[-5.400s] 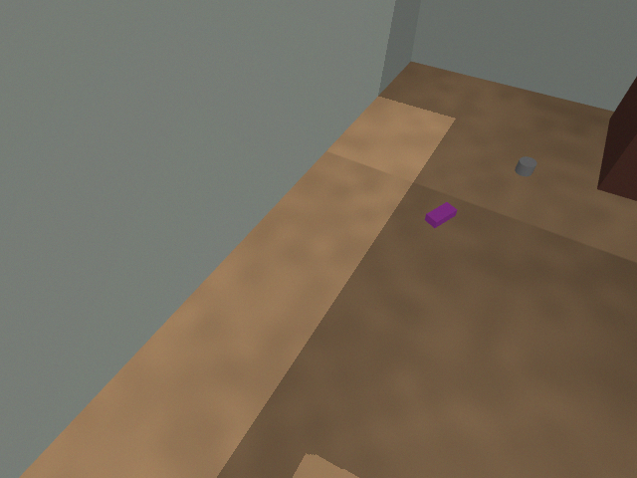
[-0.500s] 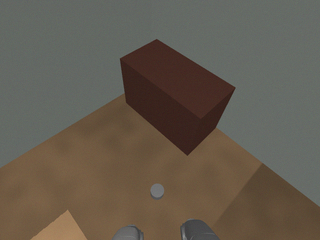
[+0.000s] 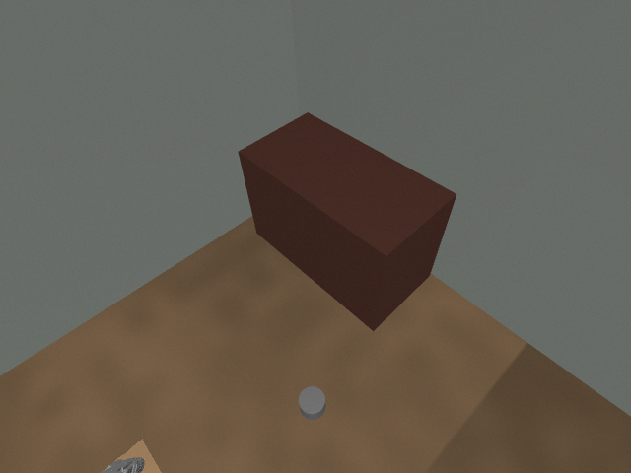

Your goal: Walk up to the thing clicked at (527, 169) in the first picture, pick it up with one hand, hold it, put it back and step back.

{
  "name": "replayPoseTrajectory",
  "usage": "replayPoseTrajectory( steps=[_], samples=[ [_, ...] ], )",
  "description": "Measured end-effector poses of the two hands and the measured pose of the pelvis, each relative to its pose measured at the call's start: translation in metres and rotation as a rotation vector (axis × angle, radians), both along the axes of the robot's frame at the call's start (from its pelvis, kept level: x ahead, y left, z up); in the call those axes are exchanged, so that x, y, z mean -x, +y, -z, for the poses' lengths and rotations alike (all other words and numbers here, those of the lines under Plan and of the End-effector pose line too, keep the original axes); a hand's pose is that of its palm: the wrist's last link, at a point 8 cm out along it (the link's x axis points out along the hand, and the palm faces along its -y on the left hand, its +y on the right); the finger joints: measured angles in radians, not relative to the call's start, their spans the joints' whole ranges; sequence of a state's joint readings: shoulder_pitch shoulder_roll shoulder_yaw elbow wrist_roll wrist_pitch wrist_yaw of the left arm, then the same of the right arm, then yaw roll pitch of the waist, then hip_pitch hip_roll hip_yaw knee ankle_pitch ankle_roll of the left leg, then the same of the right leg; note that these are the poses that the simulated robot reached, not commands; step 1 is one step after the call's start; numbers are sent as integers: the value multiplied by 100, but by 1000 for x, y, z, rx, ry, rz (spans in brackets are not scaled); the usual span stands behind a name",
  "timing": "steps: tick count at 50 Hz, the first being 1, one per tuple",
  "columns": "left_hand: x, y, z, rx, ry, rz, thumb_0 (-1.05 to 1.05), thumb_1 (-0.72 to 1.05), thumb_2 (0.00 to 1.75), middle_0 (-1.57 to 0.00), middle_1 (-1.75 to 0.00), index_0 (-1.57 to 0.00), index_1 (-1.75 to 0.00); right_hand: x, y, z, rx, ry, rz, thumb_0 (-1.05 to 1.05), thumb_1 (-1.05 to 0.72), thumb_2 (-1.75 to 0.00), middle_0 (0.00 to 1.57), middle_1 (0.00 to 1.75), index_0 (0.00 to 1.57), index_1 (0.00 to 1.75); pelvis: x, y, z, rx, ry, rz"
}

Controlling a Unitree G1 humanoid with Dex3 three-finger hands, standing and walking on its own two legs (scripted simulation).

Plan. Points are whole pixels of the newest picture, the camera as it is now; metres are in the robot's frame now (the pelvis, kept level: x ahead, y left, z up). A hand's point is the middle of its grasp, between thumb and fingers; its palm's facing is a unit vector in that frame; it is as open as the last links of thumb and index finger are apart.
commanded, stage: walk up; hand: left
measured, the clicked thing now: (312, 403) +0.43 +0.06 -0.73
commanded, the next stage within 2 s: stand in 1.06 s
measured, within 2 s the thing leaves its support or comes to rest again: neither
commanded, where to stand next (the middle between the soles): +0.09 -0.13 m, yaw +2 degrees
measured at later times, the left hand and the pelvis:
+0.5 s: hand out of the picture +0.12 +0.25 -0.14, palm faces +0.04 -0.95 -0.31, open 7.4 cm; pelvis +0.01 +0.00 +0.01, yaw +2 degrees
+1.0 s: hand out of the picture +0.08 +0.27 -0.14, palm faces +0.09 -0.94 -0.32, open 7.4 cm; pelvis +0.02 +0.00 +0.02, yaw +4 degrees
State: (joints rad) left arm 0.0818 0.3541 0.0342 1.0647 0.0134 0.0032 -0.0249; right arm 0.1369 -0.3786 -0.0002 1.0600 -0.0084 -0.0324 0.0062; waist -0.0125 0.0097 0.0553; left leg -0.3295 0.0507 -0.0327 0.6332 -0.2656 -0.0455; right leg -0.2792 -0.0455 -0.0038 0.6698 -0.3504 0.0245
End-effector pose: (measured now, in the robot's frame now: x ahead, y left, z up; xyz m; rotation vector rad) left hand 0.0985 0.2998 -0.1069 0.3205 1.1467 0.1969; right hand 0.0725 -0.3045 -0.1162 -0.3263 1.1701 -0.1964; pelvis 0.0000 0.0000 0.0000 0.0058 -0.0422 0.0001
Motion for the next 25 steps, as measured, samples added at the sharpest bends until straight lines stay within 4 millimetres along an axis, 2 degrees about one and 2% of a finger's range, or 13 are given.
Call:
replayPoseTrajectory(
  steps=[6,14,25],
  samples=[
    [-13,-4,-9,-1,-14,-17,1,91,90,-21,-30,-20,-30,-1,-1,0,-13,44,-4,0,-90,-90,20,30,20,30,-6,-5,-7,-1,5,-12],
    [-23,-5,-9,14,-6,-32,1,91,90,-21,-30,-20,-30,-5,-9,-10,22,75,3,0,-90,-90,20,30,20,30,-12,-4,-12,4,13,-23],
    [-15,0,-3,37,18,-59,1,91,90,-20,-30,-20,-30,-28,-6,-22,49,42,-23,0,-90,-90,20,30,20,30,-15,-1,-14,12,13,-33]
  ],
)
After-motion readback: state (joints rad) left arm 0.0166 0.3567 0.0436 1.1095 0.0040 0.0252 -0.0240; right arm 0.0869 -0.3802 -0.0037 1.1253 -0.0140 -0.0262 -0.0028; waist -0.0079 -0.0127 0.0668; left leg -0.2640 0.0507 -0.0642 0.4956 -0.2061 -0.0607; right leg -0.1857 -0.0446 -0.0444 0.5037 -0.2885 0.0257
